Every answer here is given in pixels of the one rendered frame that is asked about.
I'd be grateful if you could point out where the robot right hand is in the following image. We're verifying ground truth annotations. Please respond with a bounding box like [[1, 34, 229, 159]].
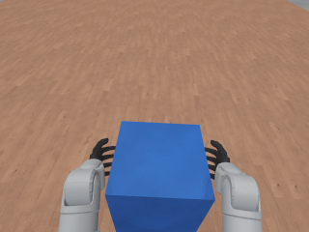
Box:
[[205, 140, 230, 180]]

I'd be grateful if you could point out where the robot left forearm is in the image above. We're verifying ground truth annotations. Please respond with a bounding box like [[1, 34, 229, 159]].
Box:
[[58, 159, 105, 232]]

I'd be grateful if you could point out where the robot right forearm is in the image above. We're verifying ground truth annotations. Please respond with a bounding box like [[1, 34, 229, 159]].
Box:
[[214, 162, 263, 232]]

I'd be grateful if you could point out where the robot left hand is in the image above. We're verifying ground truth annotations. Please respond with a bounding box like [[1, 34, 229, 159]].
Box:
[[89, 138, 116, 176]]

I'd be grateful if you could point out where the carton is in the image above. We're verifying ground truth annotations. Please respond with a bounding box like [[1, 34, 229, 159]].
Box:
[[105, 121, 215, 232]]

